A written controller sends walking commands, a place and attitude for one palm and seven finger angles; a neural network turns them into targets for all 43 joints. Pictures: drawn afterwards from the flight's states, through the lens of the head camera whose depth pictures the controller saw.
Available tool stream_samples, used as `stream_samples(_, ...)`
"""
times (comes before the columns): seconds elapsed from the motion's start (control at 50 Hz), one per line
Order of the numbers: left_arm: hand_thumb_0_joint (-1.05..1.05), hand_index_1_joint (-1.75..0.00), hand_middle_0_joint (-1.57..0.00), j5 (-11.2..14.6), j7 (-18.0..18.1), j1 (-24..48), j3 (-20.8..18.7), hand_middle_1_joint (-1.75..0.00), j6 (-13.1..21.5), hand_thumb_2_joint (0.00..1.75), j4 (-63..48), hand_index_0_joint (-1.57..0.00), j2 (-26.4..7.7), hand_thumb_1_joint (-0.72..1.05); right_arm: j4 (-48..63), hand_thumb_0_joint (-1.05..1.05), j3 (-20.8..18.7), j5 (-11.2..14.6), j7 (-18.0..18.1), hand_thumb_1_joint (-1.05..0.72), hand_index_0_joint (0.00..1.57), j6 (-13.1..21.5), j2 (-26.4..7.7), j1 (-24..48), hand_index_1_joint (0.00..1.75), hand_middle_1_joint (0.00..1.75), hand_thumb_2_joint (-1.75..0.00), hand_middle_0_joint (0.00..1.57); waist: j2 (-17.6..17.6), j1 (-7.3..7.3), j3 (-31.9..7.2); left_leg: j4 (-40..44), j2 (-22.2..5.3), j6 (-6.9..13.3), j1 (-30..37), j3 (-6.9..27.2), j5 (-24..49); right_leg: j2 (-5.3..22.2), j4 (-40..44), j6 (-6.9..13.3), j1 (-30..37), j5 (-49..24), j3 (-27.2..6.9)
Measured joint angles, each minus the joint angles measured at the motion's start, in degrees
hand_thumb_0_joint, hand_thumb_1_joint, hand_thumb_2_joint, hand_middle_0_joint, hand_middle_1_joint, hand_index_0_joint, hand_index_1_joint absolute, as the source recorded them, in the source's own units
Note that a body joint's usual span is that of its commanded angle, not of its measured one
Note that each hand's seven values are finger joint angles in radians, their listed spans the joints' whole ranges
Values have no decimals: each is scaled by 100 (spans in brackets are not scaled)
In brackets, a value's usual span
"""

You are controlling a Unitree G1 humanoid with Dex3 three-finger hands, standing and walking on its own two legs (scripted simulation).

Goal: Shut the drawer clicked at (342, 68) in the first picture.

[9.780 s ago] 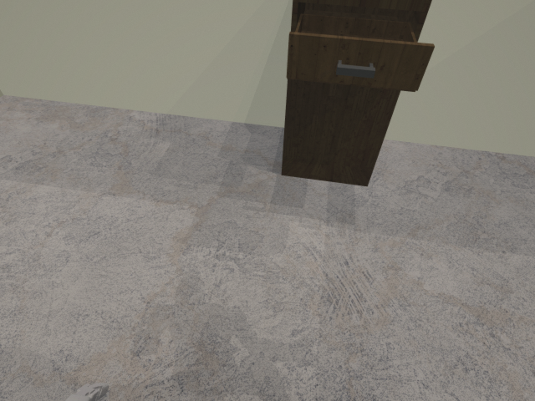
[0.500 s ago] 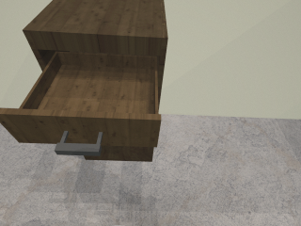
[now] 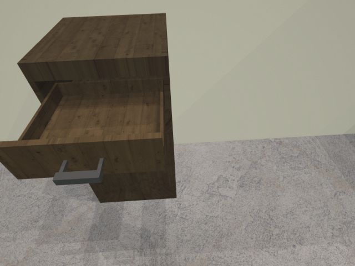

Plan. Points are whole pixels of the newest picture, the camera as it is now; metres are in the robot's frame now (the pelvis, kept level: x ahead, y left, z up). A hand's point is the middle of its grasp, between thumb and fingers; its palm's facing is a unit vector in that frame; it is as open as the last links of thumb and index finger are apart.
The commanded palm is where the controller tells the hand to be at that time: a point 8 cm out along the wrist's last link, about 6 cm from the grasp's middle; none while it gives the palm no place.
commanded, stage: come to a stop and stand still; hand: left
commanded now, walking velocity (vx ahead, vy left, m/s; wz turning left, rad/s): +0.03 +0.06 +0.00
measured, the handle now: (81, 170) +0.34 +0.28 +0.02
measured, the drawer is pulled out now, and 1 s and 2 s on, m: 0.30 0.30 0.30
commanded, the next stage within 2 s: look again from close up in 0.66 s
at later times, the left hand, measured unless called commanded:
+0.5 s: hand out of the picture +0.02 +0.19 -0.18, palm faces +0.06 -0.98 -0.20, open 7.4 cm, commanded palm none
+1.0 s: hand out of the picture +0.01 +0.20 -0.18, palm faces +0.03 -0.98 -0.21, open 7.4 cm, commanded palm none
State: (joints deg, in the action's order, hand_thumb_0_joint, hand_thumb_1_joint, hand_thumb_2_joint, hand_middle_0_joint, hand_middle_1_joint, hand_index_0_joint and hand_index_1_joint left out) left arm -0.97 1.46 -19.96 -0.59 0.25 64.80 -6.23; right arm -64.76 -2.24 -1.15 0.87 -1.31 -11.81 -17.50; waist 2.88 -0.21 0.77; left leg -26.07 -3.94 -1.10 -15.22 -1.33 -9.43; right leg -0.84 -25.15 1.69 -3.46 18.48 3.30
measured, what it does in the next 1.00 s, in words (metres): stands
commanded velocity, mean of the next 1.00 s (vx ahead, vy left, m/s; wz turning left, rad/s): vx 0.00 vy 0.01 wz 0.00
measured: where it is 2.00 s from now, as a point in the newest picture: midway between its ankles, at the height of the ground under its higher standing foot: outside the picture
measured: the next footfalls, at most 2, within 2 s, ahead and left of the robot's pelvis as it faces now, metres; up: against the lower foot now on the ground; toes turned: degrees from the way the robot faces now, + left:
right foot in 1.96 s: +0.10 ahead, -0.02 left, +0.00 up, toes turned +0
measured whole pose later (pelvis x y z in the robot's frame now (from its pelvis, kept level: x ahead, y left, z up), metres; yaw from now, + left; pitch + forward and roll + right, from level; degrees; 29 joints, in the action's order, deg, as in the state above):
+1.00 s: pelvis +0.02 +0.03 -0.01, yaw +1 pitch -2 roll -1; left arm -1.3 2.8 -18.4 0.2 0.8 60.8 -8.0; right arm -59.8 0.0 -1.0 1.0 -0.2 -10.5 -15.0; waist 1.4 -0.2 3.5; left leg -34.4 -2.4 -0.1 -19.0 -2.1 -13.3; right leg 1.4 -31.3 -0.8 -5.7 23.4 3.3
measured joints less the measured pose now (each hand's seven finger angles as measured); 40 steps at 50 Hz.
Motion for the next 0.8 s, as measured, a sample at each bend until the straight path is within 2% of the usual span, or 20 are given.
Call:
stream_samples(0.08, 0, -30, -20, -8, 11, 5, -21, -30, -24, 90, -9, -20, 78, 90, -135, 0, 26, -3, 10, -92, 19, -31, 54, -295, 30, 30, -90, 20, -61, -15, 69, -161, -52, -18, 9, 19, 48, -33, -65, 6, 87, 107, 49)
stream_samples(0.14, 0, -30, -20, 1, 26, 67, -31, -30, -40, 90, 18, -21, 92, 90, -204, 0, 57, 15, 39, -92, 19, -20, 164, -406, 30, 30, -90, 20, -180, -44, 153, -205, -8, -125, 39, -10, 23, 29, -153, -33, 100, 206, 35)
stream_samples(0.28, 0, -30, -20, 31, 79, 316, -48, -30, -42, 90, -5, -20, 16, 90, -232, 0, 159, 60, 99, -91, 19, 95, 521, -357, 30, 30, -90, 20, -353, -49, 345, -121, 130, -29, 50, -123, -37, 188, -160, -143, 48, 263, -42)
stream_samples(0.42, 0, -30, -20, 24, 131, 339, -67, -30, -40, 90, -26, -20, -92, 91, -175, 0, 185, 79, 106, -91, 20, 149, 719, -72, 30, 30, -90, 20, -348, -8, 289, -56, 219, 36, 97, -188, -82, 286, -66, -220, 97, 277, -83)
stream_samples(0.76, 0, -30, -20, -5, 124, 114, 1, -30, -40, 90, 15, -20, -120, 91, -59, 1, 130, 91, 115, -92, 20, 133, 353, 282, 30, 30, -90, 20, -399, 68, 236, 154, 244, 35, 292, -206, 0, 306, 125, -233, 276, 197, -89)
stream_samples(0.8, 0, -30, -20, -61, 172, 72, 54, -30, 59, 90, -31, -20, -66, 91, 82, 1, 152, 74, 61, -92, 20, 123, 253, 274, 30, 30, -90, 20, -257, 59, 209, -143, 132, 28, 25, -137, -89, 193, 123, -224, 163, 160, -44)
